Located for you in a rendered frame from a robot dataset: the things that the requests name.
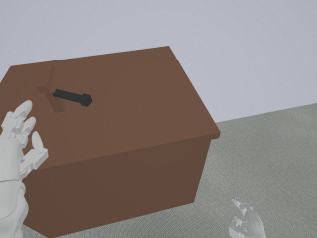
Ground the left robot forearm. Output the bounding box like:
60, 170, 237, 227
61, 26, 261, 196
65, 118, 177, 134
0, 180, 29, 238

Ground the tap lever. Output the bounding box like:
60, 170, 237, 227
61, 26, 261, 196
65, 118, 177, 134
52, 89, 93, 107

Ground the counter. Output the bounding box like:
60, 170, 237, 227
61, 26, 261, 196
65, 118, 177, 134
0, 46, 221, 238

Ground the robot left hand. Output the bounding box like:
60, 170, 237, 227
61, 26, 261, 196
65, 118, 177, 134
0, 100, 49, 182

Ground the robot right hand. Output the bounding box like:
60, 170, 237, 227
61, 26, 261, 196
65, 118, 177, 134
228, 196, 266, 238

